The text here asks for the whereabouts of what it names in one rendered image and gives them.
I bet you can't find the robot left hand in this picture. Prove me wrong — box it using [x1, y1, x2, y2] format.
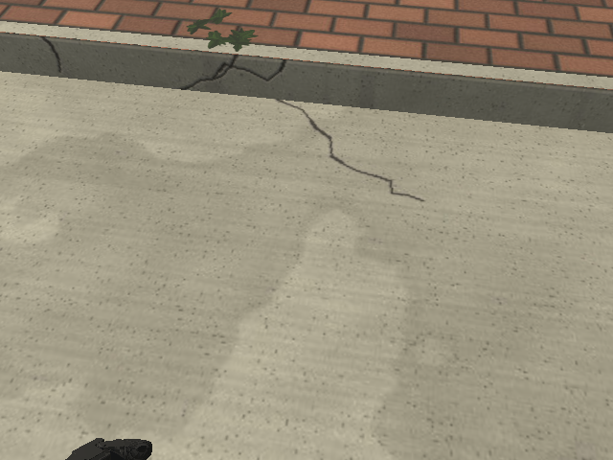
[65, 438, 152, 460]

